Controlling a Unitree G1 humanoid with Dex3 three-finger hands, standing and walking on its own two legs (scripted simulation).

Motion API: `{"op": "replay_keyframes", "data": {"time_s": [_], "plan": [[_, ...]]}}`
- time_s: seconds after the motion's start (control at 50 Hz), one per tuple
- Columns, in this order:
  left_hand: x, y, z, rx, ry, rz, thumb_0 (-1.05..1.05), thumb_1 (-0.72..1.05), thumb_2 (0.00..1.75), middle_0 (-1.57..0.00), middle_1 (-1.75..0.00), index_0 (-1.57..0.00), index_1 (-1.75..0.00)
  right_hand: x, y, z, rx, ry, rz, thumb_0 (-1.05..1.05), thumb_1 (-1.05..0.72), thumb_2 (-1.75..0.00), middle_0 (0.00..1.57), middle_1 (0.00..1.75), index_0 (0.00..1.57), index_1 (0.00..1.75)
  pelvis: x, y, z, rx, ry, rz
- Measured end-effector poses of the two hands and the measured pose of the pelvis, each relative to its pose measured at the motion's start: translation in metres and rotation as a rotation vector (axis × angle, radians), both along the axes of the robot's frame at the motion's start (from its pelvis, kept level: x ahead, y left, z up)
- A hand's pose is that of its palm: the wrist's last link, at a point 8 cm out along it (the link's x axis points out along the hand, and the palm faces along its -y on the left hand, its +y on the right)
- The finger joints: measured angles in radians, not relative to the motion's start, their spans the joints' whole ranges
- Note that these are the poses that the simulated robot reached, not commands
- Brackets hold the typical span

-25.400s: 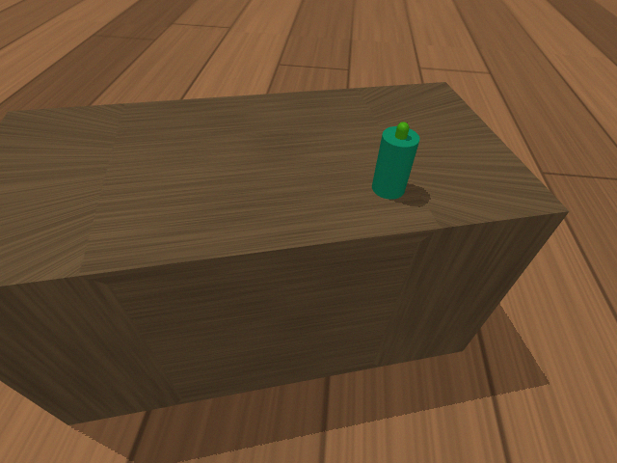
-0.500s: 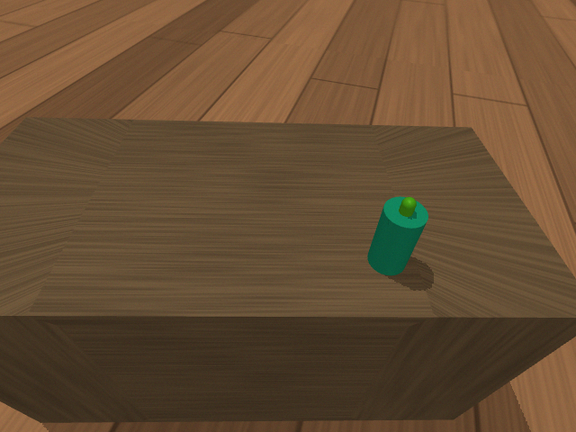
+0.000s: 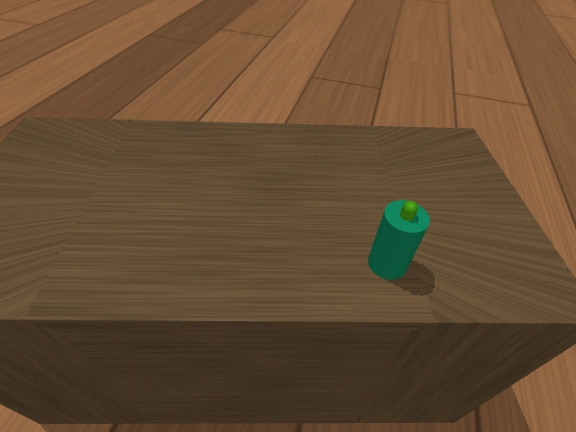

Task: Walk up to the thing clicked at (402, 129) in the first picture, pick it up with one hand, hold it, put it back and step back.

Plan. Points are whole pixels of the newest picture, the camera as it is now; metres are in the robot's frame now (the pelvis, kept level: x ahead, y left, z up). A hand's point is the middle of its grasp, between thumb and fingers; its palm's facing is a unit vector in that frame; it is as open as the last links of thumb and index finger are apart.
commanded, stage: stand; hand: right
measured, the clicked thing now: (398, 236) +0.46 -0.19 +0.00
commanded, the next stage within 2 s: none
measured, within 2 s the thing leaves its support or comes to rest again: neither
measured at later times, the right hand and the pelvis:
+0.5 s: hand out of the picture +0.07 -0.25 -0.16, palm faces -0.05 +0.93 -0.35, open 7.5 cm; pelvis +0.00 +0.00 +0.00, yaw +0 degrees
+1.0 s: hand out of the picture +0.08 -0.25 -0.16, palm faces -0.04 +0.94 -0.35, open 7.4 cm; pelvis +0.01 +0.00 +0.00, yaw +0 degrees
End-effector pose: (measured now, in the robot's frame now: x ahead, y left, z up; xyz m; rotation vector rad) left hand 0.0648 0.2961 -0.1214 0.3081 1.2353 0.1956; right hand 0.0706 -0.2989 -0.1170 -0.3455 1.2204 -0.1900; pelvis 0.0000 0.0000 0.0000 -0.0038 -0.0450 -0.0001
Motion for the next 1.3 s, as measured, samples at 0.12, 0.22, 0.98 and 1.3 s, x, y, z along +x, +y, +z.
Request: {"op": "replay_keyframes", "data": {"time_s": [0.12,0.22,0.98,1.3], "plan": [[0.0012,0.0004,-0.0001,0.0,0.002,-0.002,0.01,0.9,0.9,-0.2,-0.3,-0.2,-0.3,-0.0005,0.0,0.0001,-0.001,0.005,-0.002,-0.01,-0.08,-0.6,0.18,0.26,0.18,0.26,0.0011,0.0002,0.0001,-0.001,0.003,-0.001],[0.0011,0.0008,-0.0001,0.0,0.006,-0.001,0.01,0.9,0.9,-0.2,-0.3,-0.2,-0.3,-0.002,0.0006,-0.001,0.001,0.014,-0.005,0.0,-0.44,-0.78,0.19,0.29,0.19,0.29,0.0017,0.0007,0.0001,0.0,0.004,0.0],[0.0012,0.001,0.0009,0.006,0.009,0.006,0.01,0.9,0.9,-0.2,-0.3,-0.2,-0.3,0.0055,0.0017,-0.0019,0.01,0.007,-0.002,0.0,-0.91,-0.9,0.2,0.3,0.2,0.3,0.0054,-0.0003,0.0003,0.002,0.005,0.001],[0.0008,0.0006,-0.0004,0.002,0.011,0.003,0.01,0.9,0.9,-0.2,-0.3,-0.2,-0.3,0.0004,0.0012,-0.0015,0.008,0.018,-0.011,0.0,-0.91,-0.9,0.2,0.3,0.2,0.3,0.0055,-0.0002,0.0003,0.0,0.004,0.0]]}}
